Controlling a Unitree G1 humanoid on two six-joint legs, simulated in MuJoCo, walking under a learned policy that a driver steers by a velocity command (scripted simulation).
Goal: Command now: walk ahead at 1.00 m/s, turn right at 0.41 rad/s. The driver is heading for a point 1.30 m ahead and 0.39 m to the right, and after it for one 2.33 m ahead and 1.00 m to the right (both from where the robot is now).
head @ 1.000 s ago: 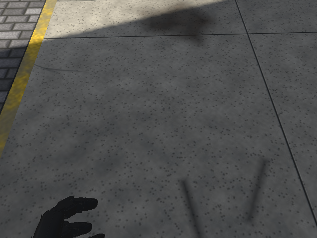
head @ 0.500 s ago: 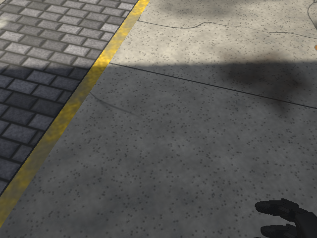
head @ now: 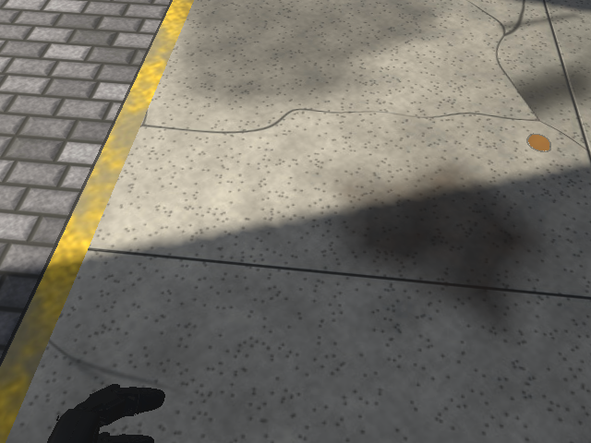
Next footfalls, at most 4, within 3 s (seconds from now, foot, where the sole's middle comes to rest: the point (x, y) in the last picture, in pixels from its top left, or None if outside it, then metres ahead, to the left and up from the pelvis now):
0.06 right None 0.28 -0.08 -0.75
0.48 left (269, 329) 0.73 0.03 -0.75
0.92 right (410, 243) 0.95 -0.36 -0.76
1.34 left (422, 125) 1.42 -0.50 -0.75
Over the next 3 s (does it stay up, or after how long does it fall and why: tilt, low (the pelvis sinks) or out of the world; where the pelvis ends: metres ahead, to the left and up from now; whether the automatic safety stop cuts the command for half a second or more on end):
stays up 1.39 -0.57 0.03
